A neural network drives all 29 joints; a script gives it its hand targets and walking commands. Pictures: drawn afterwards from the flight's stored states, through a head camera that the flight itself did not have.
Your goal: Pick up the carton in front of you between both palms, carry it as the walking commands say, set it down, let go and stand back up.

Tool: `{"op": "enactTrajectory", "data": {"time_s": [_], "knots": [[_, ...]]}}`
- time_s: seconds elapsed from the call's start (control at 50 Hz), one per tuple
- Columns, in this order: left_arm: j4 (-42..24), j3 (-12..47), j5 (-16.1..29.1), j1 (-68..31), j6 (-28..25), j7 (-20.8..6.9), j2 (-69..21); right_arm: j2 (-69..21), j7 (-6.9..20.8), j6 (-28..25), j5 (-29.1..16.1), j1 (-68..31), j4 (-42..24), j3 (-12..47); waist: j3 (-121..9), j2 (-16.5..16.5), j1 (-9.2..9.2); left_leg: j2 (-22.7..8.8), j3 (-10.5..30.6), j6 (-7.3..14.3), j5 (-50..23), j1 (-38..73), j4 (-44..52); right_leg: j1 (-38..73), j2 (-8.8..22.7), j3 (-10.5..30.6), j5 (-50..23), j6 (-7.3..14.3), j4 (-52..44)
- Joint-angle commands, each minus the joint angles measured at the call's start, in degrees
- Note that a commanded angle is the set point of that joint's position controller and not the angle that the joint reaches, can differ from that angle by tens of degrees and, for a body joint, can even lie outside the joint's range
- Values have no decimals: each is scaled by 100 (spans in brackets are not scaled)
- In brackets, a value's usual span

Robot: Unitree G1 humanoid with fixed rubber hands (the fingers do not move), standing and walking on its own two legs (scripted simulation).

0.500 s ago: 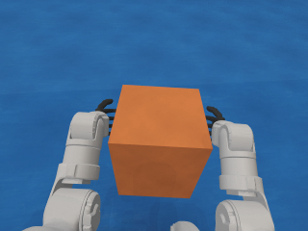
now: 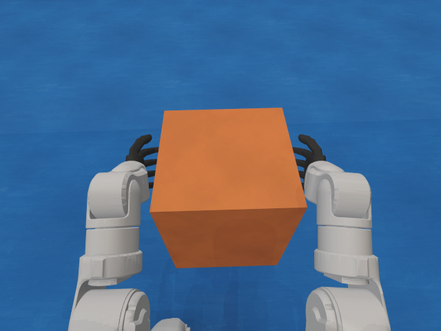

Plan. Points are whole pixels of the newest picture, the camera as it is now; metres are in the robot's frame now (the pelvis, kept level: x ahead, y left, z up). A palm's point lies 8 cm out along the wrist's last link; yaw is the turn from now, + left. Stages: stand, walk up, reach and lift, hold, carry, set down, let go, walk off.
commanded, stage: carry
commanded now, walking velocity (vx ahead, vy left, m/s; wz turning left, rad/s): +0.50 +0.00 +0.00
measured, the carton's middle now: (225, 194) +0.36 +0.01 +0.02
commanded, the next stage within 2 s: none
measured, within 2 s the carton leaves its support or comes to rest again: neither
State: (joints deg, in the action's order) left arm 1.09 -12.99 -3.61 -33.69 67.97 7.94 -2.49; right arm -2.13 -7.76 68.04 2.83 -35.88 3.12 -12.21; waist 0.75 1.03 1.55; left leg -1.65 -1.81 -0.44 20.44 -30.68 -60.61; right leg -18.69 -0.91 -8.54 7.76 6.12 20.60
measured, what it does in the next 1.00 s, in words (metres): walks ahead: left foot, then right foot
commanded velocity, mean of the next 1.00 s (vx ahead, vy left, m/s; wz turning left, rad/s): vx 0.50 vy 0.00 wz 0.00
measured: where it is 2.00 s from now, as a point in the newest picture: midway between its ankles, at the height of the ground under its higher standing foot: (223, 174)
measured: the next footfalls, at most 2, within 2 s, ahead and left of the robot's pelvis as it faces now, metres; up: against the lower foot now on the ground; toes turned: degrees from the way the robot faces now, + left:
left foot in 0.30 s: +0.37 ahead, +0.14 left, +0.00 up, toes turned +8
right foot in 0.80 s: +0.70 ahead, -0.09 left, +0.00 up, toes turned -14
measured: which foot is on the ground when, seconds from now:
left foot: up 0.00-0.28, down 0.30-0.84, up 0.86-1.00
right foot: down 0.00-0.32, up 0.34-0.78, down 0.80-1.00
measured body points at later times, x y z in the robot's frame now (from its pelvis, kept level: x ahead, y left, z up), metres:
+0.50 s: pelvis +0.32 +0.07 +0.00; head +0.30 +0.08 +0.45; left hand +0.60 +0.20 +0.05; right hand +0.57 -0.10 +0.06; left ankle +0.33 +0.14 -0.75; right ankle +0.30 -0.07 -0.68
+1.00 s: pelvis +0.63 +0.00 +0.00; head +0.63 -0.02 +0.45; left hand +0.91 +0.15 +0.07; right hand +0.91 -0.15 +0.06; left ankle +0.59 +0.15 -0.66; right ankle +0.67 -0.08 -0.75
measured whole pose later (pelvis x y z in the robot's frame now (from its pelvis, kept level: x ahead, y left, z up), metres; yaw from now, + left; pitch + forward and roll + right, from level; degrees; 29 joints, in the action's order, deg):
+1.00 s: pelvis +0.63 +0.00 +0.00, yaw -1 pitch +4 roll +1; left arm -15.8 -7.1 -6.0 -9.8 69.3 4.7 -7.8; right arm -8.0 -5.0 70.1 6.9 -10.5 -16.2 -7.4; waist -4.6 -1.4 1.2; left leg -5.9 -3.4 0.5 15.9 -29.5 -63.0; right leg -17.3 2.4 -13.2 8.4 4.0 21.8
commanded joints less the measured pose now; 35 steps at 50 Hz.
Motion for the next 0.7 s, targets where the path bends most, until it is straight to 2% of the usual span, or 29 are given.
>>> {"op": "enactTrajectory", "data": {"time_s": [0.0, 0.08, 0.18, 0.22, 0.24, 0.26, 0.28, 0.3, 0.32, 0.34, 0.36, 0.38, 0.4, 0.42, 0.46, 0.48, 0.56, 0.68], "knots": [[-975, 4139, 2667, -3901, 13, -1613, -6354, -6240, 1282, -89, -1916, -2938, -655, 3809, -2916, 441, -33, -141, -188, -122, -274, -545, 881, 2915, 1577, 1558, -2430, 329, -529], [-1072, 4145, 2461, -2850, 121, -1775, -6245, -6190, 1232, -41, -1614, -2168, -1128, 4032, -2550, 715, -17, -103, -489, -168, -1043, -573, 2021, 3027, 1360, 995, -2791, 137, -602], [-1206, 4321, 2102, -1648, 113, -1855, -5998, -6150, 1438, 51, -1721, -1519, -1542, 4489, -1976, 927, 24, 40, -738, -29, -1833, -208, 3169, 2965, 1271, 524, -3103, 29, -538], [-1277, 4399, 1971, -1226, 97, -1849, -5891, -6097, 1557, 88, -1791, -1220, -1589, 4578, -1940, 965, 18, 107, -885, 75, -1970, 428, 3582, 2807, 1249, 360, -3421, -108, -154], [-1328, 4444, 1932, -1069, 93, -1847, -5852, -6077, 1613, 97, -1806, -1002, -1559, 4582, -2062, 837, -54, 238, -1096, 111, -2070, 1205, 3906, 2508, 1162, 141, -3452, -237, 414], [-1383, 4490, 1896, -909, 93, -1849, -5806, -6034, 1661, 99, -1800, -727, -1499, 4564, -2318, 559, -120, 301, -1248, 143, -1743, 2346, 3861, 1857, 1007, -62, -3065, -378, 1137], [-1428, 4519, 1853, -799, 98, -1858, -5725, -5979, 1705, 103, -1786, -441, -1452, 4532, -2670, 11, -237, -571, -230, 254, -1108, 3523, 3853, 853, 893, -65, -1413, -575, 2240], [-1680, 4655, 1900, -646, 159, -1832, -5812, -5851, 1735, 92, -1674, -37, -1329, 4370, -2998, -1443, -257, -2085, 2364, 1091, -416, 4687, 4173, -910, 277, 59, 344, -784, 3790], [-1656, 4653, 1899, -736, 162, -1852, -5795, -6056, 1764, 50, -1752, -109, -1367, 4435, -2658, -1768, -263, -2314, 3223, 1399, -824, 4752, 4630, -2090, -26, 478, 2028, -700, 4644], [-1701, 4717, 1953, -701, 118, -1866, -5954, -6164, 1792, 20, -1817, -50, -1542, 4464, -2473, -1405, -257, -2207, 2713, 1320, -1225, 4429, 4551, -2335, 334, 798, 2014, -547, 5064], [-1807, 4780, 1994, -723, 52, -1876, -6028, -6296, 1816, -17, -1895, -127, -1685, 4528, -2423, -854, -252, -2067, 2255, 1187, -1545, 4047, 4528, -2246, 549, 854, 1741, -491, 5069], [-1852, 4835, 2043, -699, -1, -1875, -6175, -6343, 1832, -55, -1961, -234, -1845, 4585, -2265, -438, -228, -1949, 1729, 1002, -1480, 3531, 4682, -2064, 786, 900, 1373, -503, 4723], [-1910, 4856, 2075, -629, -47, -1865, -6250, -6368, 1845, -87, -2022, -293, -1980, 4633, -2188, -426, -200, -1801, 1326, 848, -1153, 3103, 4900, -1813, 876, 866, 1096, -541, 4305], [-1950, 4890, 2076, -546, -82, -1843, -6282, -6362, 1857, -114, -2064, -279, -2068, 4669, -2161, -573, -196, -1665, 987, 782, -948, 2912, 5041, -1635, 828, 714, 906, -587, 4017], [-1962, 4942, 2014, -252, -143, -1791, -6268, -6267, 1884, -145, -2088, -49, -2146, 4701, -2071, -806, -195, -1515, 573, 773, -682, 2809, 5274, -1585, 815, 538, 589, -694, 3453], [-1972, 4946, 1978, -123, -160, -1766, -6228, -6198, 1896, -151, -2085, 76, -2161, 4704, -1993, -824, -201, -1499, 474, 807, -698, 2869, 5365, -1699, 819, 462, 412, -751, 3155], [-2065, 4952, 1905, 184, -150, -1700, -5968, -5863, 1904, -130, -2052, 357, -2276, 4705, -1628, -751, -226, -1321, 35, 761, -1584, 3231, 5351, -1989, 748, 160, -303, -827, 2036], [-2456, 4903, 1996, -34, 92, -1656, -5361, -5284, 1775, 59, -1954, 304, -2560, 4607, -1076, -878, -257, -1226, -406, 685, -2820, 3541, 5064, -1790, 567, -157, -690, -624, 1117]]}}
